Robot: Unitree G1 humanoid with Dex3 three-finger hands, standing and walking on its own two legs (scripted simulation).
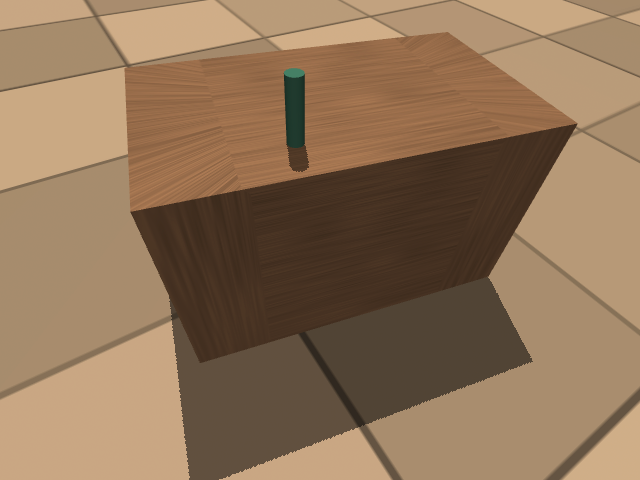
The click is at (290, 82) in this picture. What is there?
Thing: slim round
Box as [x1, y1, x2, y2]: [284, 68, 304, 147]
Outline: 290,68 284,71 286,138 287,144 289,146 299,147 304,143 304,72 297,68
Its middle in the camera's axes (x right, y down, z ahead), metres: -0.06 -0.29 +0.89
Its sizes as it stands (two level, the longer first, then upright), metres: 0.044 0.044 0.175
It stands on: a support 0.70 m high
